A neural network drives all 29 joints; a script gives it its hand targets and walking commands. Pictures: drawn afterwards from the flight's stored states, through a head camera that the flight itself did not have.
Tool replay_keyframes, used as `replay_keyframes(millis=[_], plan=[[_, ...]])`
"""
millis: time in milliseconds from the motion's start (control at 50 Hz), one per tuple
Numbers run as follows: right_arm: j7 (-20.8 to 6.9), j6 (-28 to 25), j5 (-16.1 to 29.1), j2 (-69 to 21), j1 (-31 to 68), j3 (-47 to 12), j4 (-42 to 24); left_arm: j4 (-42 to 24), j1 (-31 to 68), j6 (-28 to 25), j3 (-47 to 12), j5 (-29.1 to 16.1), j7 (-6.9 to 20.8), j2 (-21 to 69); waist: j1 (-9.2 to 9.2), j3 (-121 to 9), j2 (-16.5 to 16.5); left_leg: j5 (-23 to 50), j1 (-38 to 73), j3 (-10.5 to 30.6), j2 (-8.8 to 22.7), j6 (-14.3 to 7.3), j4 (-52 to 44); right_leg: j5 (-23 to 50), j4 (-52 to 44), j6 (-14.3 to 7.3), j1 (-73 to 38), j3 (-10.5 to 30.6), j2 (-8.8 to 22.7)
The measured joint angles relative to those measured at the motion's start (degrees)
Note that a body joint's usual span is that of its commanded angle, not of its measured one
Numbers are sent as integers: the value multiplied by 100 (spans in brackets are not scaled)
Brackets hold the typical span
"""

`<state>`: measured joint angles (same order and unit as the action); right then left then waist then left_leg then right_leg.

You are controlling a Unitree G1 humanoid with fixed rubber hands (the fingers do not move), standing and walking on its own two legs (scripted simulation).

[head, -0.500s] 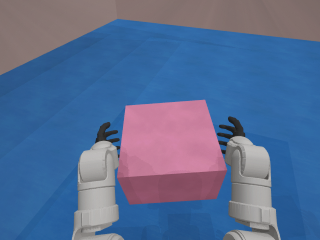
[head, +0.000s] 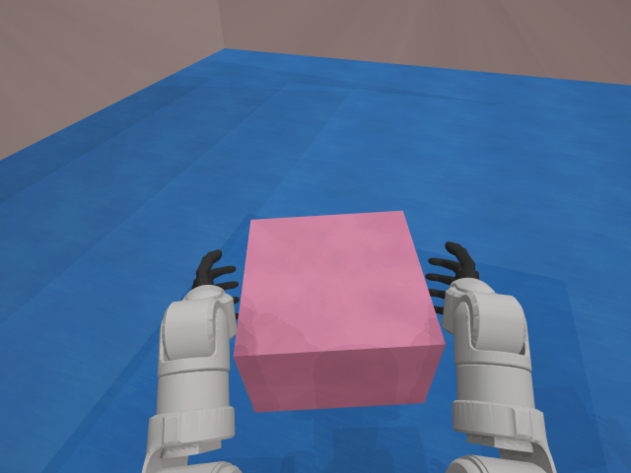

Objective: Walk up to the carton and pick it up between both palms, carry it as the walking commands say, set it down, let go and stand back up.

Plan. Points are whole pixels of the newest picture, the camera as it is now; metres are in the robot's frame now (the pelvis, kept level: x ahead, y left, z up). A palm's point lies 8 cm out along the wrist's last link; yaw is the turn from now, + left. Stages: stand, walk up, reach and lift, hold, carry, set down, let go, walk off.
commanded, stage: carry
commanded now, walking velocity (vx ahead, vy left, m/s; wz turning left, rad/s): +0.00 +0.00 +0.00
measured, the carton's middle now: (332, 306) +0.38 +0.00 +0.02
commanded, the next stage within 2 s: hold in 1.00 s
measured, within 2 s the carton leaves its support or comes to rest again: neither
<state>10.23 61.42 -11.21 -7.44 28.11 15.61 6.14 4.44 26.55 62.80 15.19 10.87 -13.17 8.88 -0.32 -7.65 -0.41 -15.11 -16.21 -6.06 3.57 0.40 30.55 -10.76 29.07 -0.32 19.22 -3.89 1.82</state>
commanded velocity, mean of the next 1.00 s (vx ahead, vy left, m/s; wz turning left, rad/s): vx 0.00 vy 0.00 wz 0.00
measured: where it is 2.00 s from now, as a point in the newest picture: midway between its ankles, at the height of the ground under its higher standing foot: outside the picture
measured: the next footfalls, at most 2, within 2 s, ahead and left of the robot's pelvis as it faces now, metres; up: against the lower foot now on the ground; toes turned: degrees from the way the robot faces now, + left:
none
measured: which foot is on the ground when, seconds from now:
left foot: down 0.00-1.00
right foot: down 0.00-1.00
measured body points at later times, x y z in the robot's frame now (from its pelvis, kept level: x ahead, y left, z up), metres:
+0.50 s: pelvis +0.00 +0.01 +0.00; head -0.01 +0.01 +0.45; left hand +0.34 +0.17 +0.12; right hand +0.34 -0.15 +0.13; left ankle +0.01 +0.12 -0.73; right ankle +0.05 -0.12 -0.73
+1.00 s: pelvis +0.00 +0.01 +0.00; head -0.02 +0.01 +0.45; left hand +0.32 +0.17 +0.10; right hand +0.32 -0.15 +0.10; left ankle +0.01 +0.12 -0.73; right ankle +0.05 -0.12 -0.73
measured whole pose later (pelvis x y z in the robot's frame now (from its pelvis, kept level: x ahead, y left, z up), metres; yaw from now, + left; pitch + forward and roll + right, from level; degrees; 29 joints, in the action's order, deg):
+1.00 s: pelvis +0.00 +0.01 +0.00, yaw +0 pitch +0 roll +0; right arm 14.0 59.5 -6.5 -9.3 22.2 13.3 -5.9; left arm -5.9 22.5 60.1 15.0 5.3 -17.9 11.2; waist 0.0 -2.3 0.1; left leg -16.0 -16.1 -6.7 3.0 -0.3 32.1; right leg -11.3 30.6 0.6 19.3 -3.2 2.5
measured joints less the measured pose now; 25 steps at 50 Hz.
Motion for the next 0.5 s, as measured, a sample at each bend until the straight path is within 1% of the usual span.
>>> replay_keyframes(millis=[40,120,160,180,200,240,260,280,300,340,380,400,420,440,460,480,500], plan=[[60,11,121,-10,-178,-86,-262,-240,-92,45,-22,-80,-61,41,15,63,63,-18,6,-2,0,-7,33,-3,10,11,-16,3,2],[293,170,302,-137,-183,-97,-1119,-946,-17,93,122,-234,-194,224,37,303,153,5,-50,3,-12,-29,52,43,-17,33,15,0,15],[313,210,255,-165,-34,-56,-1222,-1017,45,32,155,-203,-169,257,50,314,166,47,-83,-10,-22,-42,2,93,-72,41,49,11,20],[308,228,205,-156,35,-41,-1176,-947,69,3,160,-177,-146,254,56,289,166,60,-93,-10,-25,-48,-18,111,-100,43,55,11,20],[249,186,104,-129,128,-8,-926,-688,115,-73,186,-94,-70,224,61,237,157,64,-94,-12,-24,-51,-29,120,-120,44,52,11,18],[83,39,-119,-20,303,62,-49,129,226,-200,210,81,83,68,55,97,100,52,-56,-14,-32,-50,-42,102,-111,48,26,14,26],[43,0,-154,43,281,20,278,437,203,-210,162,95,120,-20,60,35,61,37,-26,-17,-33,-46,-45,79,-97,48,4,18,26],[-15,-38,-182,77,134,-79,413,558,65,-221,63,97,175,-77,62,-35,24,17,-4,-19,-32,-42,-46,53,-89,47,-12,19,25],[-29,-66,-143,68,-54,-151,399,501,-117,-199,-21,28,173,-104,61,-66,-15,-6,24,-27,-33,-38,-43,23,-65,46,-26,28,27],[36,-85,22,-40,-371,-170,73,98,-388,-107,-59,-166,52,-66,43,15,-63,-54,56,-36,-39,-37,9,-42,22,51,-38,39,39],[224,-6,240,-159,-431,-129,-559,-498,-330,9,5,-388,-301,68,48,288,-73,-83,36,-33,-36,-45,101,-59,91,64,-31,40,44],[298,12,301,-217,-368,-90,-897,-813,-217,17,41,-447,-435,152,54,425,-73,-71,-3,-32,-40,-52,124,-39,105,72,3,40,49],[336,-4,324,-262,-270,-46,-1170,-1067,-85,-17,75,-437,-462,222,58,517,-65,-41,-58,-29,-43,-58,124,-5,90,74,49,38,52],[348,-25,317,-287,-159,-7,-1373,-1218,34,-78,107,-375,-394,274,62,560,-47,-7,-113,-27,-48,-69,103,37,52,74,94,36,54],[306,-73,242,-290,-38,38,-1387,-1188,130,-176,140,-274,-289,297,62,536,-22,27,-158,-27,-53,-82,66,79,-2,75,130,34,54],[231,-139,135,-263,88,100,-1183,-958,213,-285,174,-162,-178,278,62,458,7,53,-180,-30,-58,-92,21,113,-59,77,147,36,54],[104,-253,-41,-196,222,170,-698,-454,301,-433,206,14,-30,212,66,331,39,67,-175,-38,-61,-98,-20,134,-108,80,141,41,53]])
